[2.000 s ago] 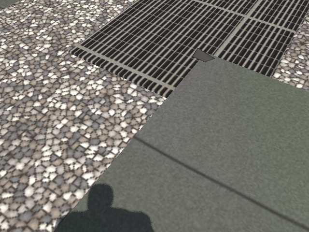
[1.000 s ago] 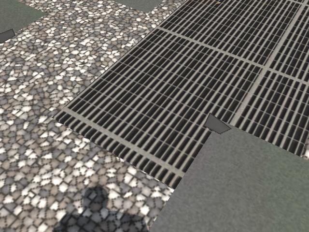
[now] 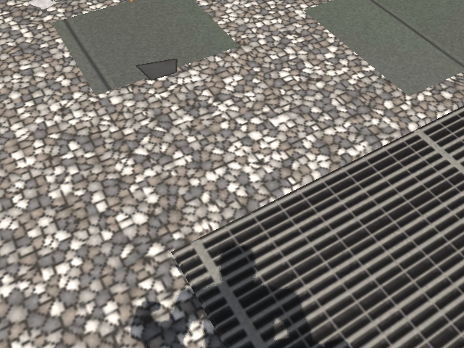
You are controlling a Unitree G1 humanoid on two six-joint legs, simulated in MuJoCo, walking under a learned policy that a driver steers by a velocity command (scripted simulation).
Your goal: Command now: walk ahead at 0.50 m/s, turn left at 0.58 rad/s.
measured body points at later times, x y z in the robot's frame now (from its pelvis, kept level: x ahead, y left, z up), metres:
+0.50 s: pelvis +0.28 -0.05 +0.00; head +0.31 -0.04 +0.45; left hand +0.28 +0.24 -0.11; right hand +0.50 -0.28 -0.10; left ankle +0.26 +0.10 -0.66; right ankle +0.31 -0.15 -0.74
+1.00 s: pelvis +0.50 +0.11 +0.00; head +0.54 +0.15 +0.44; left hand +0.48 +0.43 -0.12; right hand +0.76 -0.05 -0.10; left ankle +0.50 +0.19 -0.74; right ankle +0.61 -0.02 -0.66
